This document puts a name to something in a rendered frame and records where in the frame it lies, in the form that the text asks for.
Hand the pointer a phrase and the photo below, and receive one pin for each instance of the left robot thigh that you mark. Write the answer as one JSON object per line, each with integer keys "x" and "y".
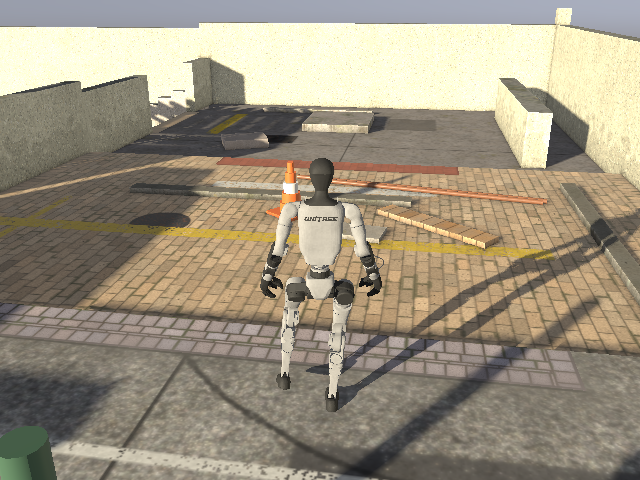
{"x": 295, "y": 292}

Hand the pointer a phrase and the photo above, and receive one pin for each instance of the robot right hand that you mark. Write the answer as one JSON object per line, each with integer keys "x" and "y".
{"x": 368, "y": 282}

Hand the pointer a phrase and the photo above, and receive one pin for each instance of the robot right forearm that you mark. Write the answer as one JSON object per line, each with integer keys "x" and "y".
{"x": 370, "y": 264}

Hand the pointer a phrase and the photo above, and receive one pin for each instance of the left robot upper arm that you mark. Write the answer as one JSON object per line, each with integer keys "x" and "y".
{"x": 289, "y": 210}

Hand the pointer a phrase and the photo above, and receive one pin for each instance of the right robot foot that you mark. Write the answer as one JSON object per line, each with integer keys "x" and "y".
{"x": 331, "y": 403}

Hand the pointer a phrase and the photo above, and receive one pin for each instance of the robot left hand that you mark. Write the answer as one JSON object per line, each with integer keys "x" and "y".
{"x": 264, "y": 286}

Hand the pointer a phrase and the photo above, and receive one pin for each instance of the robot left forearm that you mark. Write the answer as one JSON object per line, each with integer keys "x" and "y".
{"x": 271, "y": 265}

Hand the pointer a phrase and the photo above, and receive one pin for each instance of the right robot upper arm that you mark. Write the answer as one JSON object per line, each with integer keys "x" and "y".
{"x": 352, "y": 212}

